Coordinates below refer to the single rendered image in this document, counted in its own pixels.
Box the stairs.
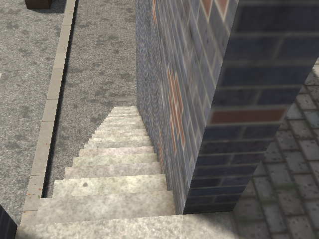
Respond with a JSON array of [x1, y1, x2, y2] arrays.
[[35, 106, 175, 225]]

